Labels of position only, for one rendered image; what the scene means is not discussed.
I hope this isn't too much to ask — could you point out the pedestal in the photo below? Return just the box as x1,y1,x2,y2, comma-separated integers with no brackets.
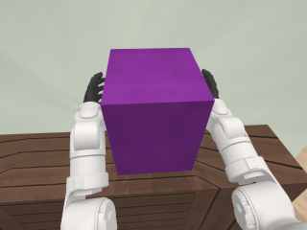
0,125,307,230

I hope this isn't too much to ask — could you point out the robot right hand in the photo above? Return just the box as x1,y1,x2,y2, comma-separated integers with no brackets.
201,69,219,99

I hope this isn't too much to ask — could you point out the carton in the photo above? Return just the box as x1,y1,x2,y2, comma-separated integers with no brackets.
100,48,215,175

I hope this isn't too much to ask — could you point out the left robot upper arm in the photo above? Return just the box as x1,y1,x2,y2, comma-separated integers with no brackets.
61,197,118,230

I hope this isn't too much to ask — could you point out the right robot forearm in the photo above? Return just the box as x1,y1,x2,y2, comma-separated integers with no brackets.
206,98,295,215

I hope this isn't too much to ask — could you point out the right robot upper arm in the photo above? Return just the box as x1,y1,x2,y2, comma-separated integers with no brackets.
231,180,307,230

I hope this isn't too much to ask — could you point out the left robot forearm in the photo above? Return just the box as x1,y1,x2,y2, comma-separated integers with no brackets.
60,102,109,230

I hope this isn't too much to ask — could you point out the robot left hand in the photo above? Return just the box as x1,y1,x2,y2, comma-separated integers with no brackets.
83,72,106,104

